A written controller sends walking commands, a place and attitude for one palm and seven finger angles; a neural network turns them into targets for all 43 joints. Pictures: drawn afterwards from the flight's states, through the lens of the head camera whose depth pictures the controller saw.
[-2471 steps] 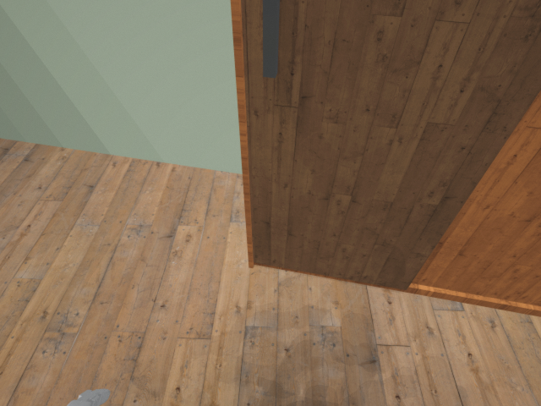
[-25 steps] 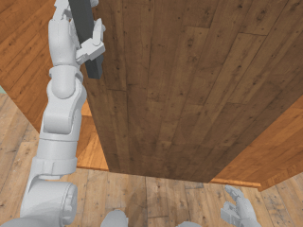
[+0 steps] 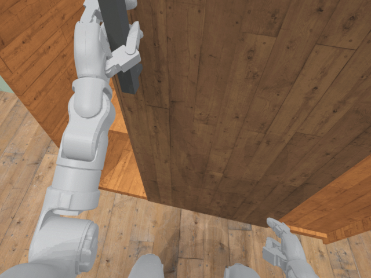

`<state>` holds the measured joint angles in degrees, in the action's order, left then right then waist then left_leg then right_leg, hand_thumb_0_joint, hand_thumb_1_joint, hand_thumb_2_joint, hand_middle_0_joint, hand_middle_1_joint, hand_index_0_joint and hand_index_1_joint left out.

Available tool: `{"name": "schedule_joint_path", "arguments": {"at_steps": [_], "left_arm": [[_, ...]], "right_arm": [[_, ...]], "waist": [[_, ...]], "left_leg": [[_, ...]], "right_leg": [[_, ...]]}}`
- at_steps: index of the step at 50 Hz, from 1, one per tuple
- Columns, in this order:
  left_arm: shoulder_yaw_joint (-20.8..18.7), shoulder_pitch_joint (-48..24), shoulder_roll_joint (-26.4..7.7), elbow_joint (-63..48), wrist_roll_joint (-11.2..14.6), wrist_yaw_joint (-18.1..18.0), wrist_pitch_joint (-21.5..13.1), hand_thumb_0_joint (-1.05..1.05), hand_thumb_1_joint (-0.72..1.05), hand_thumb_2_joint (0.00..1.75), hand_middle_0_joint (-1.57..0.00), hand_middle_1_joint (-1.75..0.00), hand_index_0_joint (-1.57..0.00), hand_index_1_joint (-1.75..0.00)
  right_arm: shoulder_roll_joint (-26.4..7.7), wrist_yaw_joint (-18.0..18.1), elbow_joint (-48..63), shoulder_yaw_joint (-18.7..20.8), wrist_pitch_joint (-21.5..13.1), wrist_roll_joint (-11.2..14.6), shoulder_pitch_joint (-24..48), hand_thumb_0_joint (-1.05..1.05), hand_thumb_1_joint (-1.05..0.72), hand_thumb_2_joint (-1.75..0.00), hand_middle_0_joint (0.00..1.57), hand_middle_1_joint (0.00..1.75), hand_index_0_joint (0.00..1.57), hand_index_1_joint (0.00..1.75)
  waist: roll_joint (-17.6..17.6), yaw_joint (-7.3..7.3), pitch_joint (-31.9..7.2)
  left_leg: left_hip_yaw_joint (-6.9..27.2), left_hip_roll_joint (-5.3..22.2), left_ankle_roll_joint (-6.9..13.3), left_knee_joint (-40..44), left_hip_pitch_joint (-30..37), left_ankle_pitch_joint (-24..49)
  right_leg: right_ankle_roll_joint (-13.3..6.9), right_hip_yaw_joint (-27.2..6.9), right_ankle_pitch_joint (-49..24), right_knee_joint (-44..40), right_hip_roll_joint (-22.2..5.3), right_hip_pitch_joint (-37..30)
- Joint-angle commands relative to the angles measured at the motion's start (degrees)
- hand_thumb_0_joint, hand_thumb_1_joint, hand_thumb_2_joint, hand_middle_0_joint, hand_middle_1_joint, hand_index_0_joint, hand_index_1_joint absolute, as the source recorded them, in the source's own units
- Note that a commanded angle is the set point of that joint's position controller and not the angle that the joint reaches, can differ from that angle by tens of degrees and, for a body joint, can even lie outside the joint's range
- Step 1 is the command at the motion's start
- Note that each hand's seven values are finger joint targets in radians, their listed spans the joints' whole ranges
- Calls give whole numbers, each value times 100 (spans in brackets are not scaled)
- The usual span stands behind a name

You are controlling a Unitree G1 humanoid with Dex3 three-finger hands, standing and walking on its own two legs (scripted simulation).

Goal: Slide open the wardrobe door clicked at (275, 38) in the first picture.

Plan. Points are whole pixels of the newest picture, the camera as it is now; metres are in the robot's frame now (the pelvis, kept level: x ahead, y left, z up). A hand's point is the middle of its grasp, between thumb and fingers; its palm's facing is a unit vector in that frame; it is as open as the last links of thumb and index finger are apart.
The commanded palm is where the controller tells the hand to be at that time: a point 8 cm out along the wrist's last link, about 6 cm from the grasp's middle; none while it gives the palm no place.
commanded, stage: step sideways, sliding the door along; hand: left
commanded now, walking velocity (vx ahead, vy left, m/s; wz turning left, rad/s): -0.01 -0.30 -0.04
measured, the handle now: (125, 29) +0.43 +0.21 +0.26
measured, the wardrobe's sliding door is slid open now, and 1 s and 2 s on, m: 0.31 0.48 0.53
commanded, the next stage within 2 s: stop walking and hold the door there in 1.52 s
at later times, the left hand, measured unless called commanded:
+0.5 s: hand (178, 57) +0.40 +0.11 +0.25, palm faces +0.32 -0.94 -0.07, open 6.4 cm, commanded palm +0.37 +0.08 +0.24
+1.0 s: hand (245, 69) +0.39 +0.00 +0.25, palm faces +0.29 -0.95 -0.07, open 6.6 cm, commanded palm +0.37 -0.02 +0.24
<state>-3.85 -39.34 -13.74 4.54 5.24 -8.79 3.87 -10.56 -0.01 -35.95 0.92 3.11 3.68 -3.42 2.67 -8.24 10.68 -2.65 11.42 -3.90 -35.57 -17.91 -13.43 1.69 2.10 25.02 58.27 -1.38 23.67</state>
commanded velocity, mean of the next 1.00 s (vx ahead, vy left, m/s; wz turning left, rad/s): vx -0.09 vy -0.29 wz -0.10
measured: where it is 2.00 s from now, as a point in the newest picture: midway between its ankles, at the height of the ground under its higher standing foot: outside the picture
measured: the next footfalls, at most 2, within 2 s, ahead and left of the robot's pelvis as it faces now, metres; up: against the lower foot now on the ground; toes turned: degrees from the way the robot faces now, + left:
right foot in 0.14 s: +0.06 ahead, -0.21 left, +0.00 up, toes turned -3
right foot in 0.52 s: +0.08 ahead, -0.26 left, +0.00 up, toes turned -2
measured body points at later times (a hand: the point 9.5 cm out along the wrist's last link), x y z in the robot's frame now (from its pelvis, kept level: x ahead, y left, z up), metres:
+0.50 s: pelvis +0.02 -0.10 -0.01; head +0.07 -0.09 +0.44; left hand +0.37 +0.16 +0.25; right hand +0.25 -0.29 -0.10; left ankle +0.05 +0.11 -0.73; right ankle +0.04 -0.25 -0.72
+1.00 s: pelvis +0.01 -0.18 -0.01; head +0.07 -0.18 +0.43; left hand +0.37 +0.05 +0.25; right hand +0.25 -0.37 -0.10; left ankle +0.03 +0.01 -0.72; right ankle +0.03 -0.32 -0.73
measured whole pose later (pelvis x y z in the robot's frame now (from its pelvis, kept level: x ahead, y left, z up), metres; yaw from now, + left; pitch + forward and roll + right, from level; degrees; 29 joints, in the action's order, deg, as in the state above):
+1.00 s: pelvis +0.01 -0.18 -0.01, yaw +3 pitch -2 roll -2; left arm -6.6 -35.1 -13.4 -0.9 4.2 -8.9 3.3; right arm -11.4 0.0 -34.2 0.6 -1.2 4.0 -2.8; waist 3.8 -5.6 8.5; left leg 0.1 12.1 -4.4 -46.6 -23.0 -24.8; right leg 1.2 4.9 19.9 38.4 -1.7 16.9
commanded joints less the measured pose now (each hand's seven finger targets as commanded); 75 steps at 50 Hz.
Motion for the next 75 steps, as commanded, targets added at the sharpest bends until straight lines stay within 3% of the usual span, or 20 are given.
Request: {"name": "schedule_joint_path", "arguments": {"at_steps": [1, 5, 10, 12, 14, 23, 29, 31, 32, 34, 44, 47, 50, 52, 53, 55, 65, 71, 73, 75], "left_arm": [[1359, -3099, 582, -2113, 25, 448, -802, 0, 90, 90, -45, -140, -45, -140], [1207, -2856, 429, -2218, -31, 414, -781, 0, 90, 90, -45, -140, -45, -140], [827, -2411, -220, -2604, -133, 310, -827, 0, 90, 90, -45, -140, -45, -140], [1138, -2584, 240, -2754, -53, 386, -896, 0, 90, 90, -45, -140, -45, -140], [1436, -2698, 655, -3139, 64, 505, -1037, 0, 90, 90, -45, -140, -45, -140], [1099, -2302, 377, -2534, -56, 476, -955, 0, 90, 90, -45, -140, -45, -140], [842, -1983, -158, -3052, -94, 303, -911, 0, 90, 90, -45, -140, -45, -140], [1214, -2165, 342, -3165, 1, 385, -994, 0, 90, 90, -45, -140, -45, -140], [1307, -2124, 558, -3155, 47, 462, -1047, 0, 90, 90, -45, -140, -45, -140], [1408, -2684, 641, -3195, -61, 548, -1147, 0, 90, 90, -45, -140, -45, -140], [1239, -2208, 420, -2711, -118, 484, -1019, 0, 90, 90, -45, -140, -45, -140], [1035, -2249, -29, -2730, -166, 372, -1006, 0, 90, 90, -45, -140, -45, -140], [1166, -2074, 219, -3017, -100, 343, -986, 0, 90, 90, -45, -140, -45, -140], [1404, -2276, 500, -3074, -32, 415, -1102, 0, 90, 90, -45, -140, -45, -140], [1506, -2198, 709, -3017, 14, 500, -1133, 0, 90, 90, -45, -140, -45, -140], [1644, -2843, 922, -2908, -135, 575, -1190, 0, 90, 90, -45, -140, -45, -140], [1217, -2617, 485, -2239, -55, 526, -1055, 0, 90, 90, -45, -140, -45, -140], [548, -2482, -495, -2665, -102, 274, -998, 0, 90, 90, -45, -140, -45, -140], [731, -2501, -137, -2682, -16, 321, -1002, 0, 90, 90, -45, -140, -45, -140], [916, -2717, 266, -2874, 66, 477, -1113, 0, 90, 90, -45, -140, -45, -140]], "right_arm": [[-902, 14, 1004, 275, -356, 27, 518, 0, -90, -90, 20, 30, 20, 30], [-824, -2, 1057, 200, -495, 76, 498, 0, -90, -90, 20, 30, 20, 30], [-602, 217, 804, 211, -599, 62, 448, 0, -90, -90, 20, 30, 20, 30], [-663, 274, 790, 236, -578, 24, 373, 0, -90, -90, 20, 30, 20, 30], [-935, 85, 1087, 352, -511, -91, 457, 0, -90, -90, 20, 30, 20, 30], [-892, -95, 1244, 327, -643, 60, 511, 0, -90, -90, 20, 30, 20, 30], [-622, 253, 864, 249, -812, 38, 407, 0, -90, -90, 20, 30, 20, 30], [-712, 253, 880, 260, -706, 1, 271, 0, -90, -90, 20, 30, 20, 30], [-951, 172, 1079, 397, -666, -71, 386, 0, -90, -90, 20, 30, 20, 30], [-885, -83, 1245, 386, -567, -85, 646, 0, -90, -90, 20, 30, 20, 30], [-845, -91, 1238, 279, -720, 56, 424, 0, -90, -90, 20, 30, 20, 30], [-433, 48, 1129, 173, -768, 54, 527, 0, -90, -90, 20, 30, 20, 30], [-499, 240, 883, 192, -751, -9, 389, 0, -90, -90, 20, 30, 20, 30], [-656, 261, 879, 248, -667, -48, 304, 0, -90, -90, 20, 30, 20, 30], [-942, 179, 1081, 404, -638, -87, 390, 0, -90, -90, 20, 30, 20, 30], [-841, -97, 1259, 338, -499, -94, 648, 0, -90, -90, 20, 30, 20, 30], [-917, -81, 1162, 341, -673, 16, 417, 0, -90, -90, 20, 30, 20, 30], [-616, 260, 817, 241, -812, 37, 312, 0, -90, -90, 20, 30, 20, 30], [-736, 321, 751, 278, -759, 4, 203, 0, -90, -90, 20, 30, 20, 30], [-902, 48, 1006, 339, -651, -103, 461, 0, -90, -90, 20, 30, 20, 30]], "waist": [[1497, 916, -2963], [1063, 828, -3235], [-1701, 800, -3333], [-1012, 974, -3509], [1718, 967, -3695], [1010, 801, -3031], [-1641, 885, -3252], [-491, 1049, -3616], [896, 998, -3634], [1223, 842, -3157], [1096, 860, -3025], [-1172, 827, -3170], [-1749, 850, -3380], [-611, 1050, -3575], [911, 994, -3646], [1097, 841, -3212], [1481, 869, -3104], [-1725, 847, -3536], [-781, 1007, -3787], [1761, 941, -3686]], "left_leg": [[427, 1204, 961, 1090, 1790, 2354], [319, 773, 605, 64, 1590, 2859], [-235, -634, 95, -1282, -754, -1263], [-86, -136, 362, 115, 1116, 1507], [1935, 1833, 1324, 740, 2948, 5621], [163, 996, 646, 152, 1063, 2377], [-114, -626, 83, -1215, -635, -1491], [253, 215, 446, 462, 1677, 2750], [1676, 1614, 1139, 562, 2854, 5633], [1639, 1941, 1459, 851, 2320, 4407], [-44, 899, 541, 97, 1543, 3030], [-414, -430, 254, -1510, -269, -1046], [-72, -564, 118, -1010, -719, -1612], [167, 274, 438, 628, 1743, 2837], [1591, 1714, 1110, 598, 3071, 5961], [1401, 2029, 1438, 692, 2551, 5244], [-98, 1140, 676, 338, 1789, 3287], [-338, -538, 80, -1175, -619, -1385], [-112, 123, 375, 215, 1474, 2130], [1596, 1814, 1313, 700, 2840, 5894]], "right_leg": [[2, 153, -59, -1085, -45, -428], [-27, 301, -1374, -2818, 112, -1517], [-917, -971, -7135, -2203, -1472, -3115], [-373, -165, -5984, -1404, -977, -1774], [160, -364, 842, 432, 19, 470], [-4, 177, -1193, -2245, 109, -1582], [-968, -1228, -7406, -2134, -1461, -2790], [-234, -173, -5429, -1101, -802, -1327], [184, -55, -1317, -352, -12, 249], [82, -662, 745, 756, -81, 705], [26, 267, -1584, -2527, 165, -1349], [-712, -1135, -6551, -2840, -1429, -2343], [-996, -1183, -7608, -2028, -1467, -3086], [-226, -188, -5692, -1128, -808, -1308], [172, -96, -1322, -358, -57, 391], [54, -700, 791, 812, -125, 861], [61, 361, -865, -1998, 212, -963], [-909, -1101, -7734, -1953, -1427, -3067], [-277, -217, -6145, -1196, -927, -1598], [146, -403, 830, 212, 66, 359]]}}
